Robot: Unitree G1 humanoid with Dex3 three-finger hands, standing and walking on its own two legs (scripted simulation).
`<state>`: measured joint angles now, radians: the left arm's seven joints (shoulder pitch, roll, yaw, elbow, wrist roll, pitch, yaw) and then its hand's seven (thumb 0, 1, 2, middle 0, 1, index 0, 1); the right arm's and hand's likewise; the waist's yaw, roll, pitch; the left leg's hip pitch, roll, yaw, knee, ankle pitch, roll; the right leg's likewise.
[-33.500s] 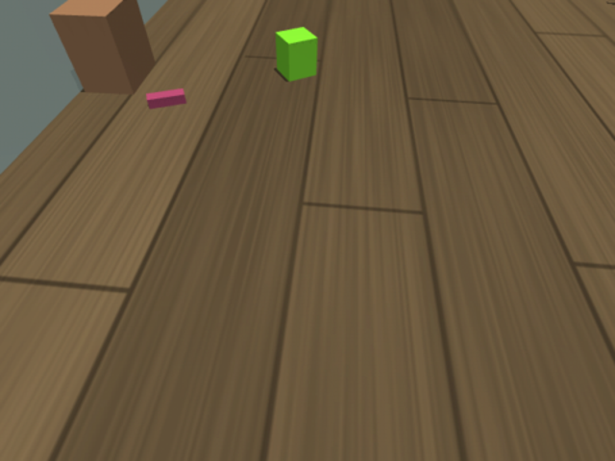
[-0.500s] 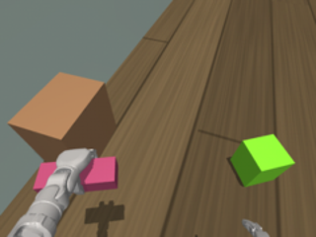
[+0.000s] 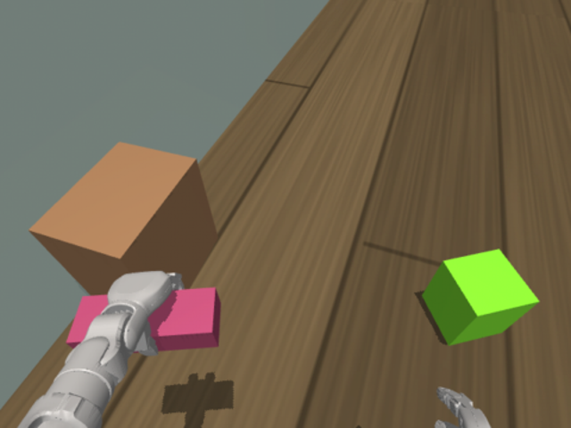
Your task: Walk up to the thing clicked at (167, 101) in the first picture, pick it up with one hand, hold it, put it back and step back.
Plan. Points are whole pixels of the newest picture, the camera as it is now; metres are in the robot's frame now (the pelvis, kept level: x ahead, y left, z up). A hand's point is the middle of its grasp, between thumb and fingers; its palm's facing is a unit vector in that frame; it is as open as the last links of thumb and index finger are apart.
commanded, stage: hold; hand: left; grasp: from above
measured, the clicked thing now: (150, 321) +0.30 +0.23 -0.08
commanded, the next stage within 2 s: crouch in 1.10 s
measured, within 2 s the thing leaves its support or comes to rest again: neither
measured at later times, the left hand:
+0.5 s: hand (146, 321) +0.28 +0.22 -0.03, palm faces -0.46 -0.05 -0.89, open 10.8 cm
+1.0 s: hand (144, 319) +0.29 +0.22 -0.03, palm faces -0.44 -0.05 -0.89, open 10.8 cm
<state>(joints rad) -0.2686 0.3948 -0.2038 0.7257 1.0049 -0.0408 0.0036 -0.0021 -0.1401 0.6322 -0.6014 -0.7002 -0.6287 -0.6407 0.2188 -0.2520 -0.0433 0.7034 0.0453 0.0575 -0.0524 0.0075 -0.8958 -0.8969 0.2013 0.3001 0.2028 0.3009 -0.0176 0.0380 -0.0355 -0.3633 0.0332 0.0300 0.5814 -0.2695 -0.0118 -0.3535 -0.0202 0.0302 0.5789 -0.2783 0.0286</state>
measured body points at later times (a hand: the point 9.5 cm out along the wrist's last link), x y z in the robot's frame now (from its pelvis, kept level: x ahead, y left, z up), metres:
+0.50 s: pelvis -0.01 +0.00 +0.00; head +0.00 -0.02 +0.45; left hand +0.30 +0.22 +0.02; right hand +0.13 -0.26 -0.11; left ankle +0.02 +0.13 -0.73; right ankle +0.01 -0.14 -0.73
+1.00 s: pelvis +0.00 +0.00 +0.01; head +0.00 -0.02 +0.46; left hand +0.31 +0.22 +0.02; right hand +0.14 -0.25 -0.11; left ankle +0.02 +0.13 -0.73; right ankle +0.01 -0.14 -0.73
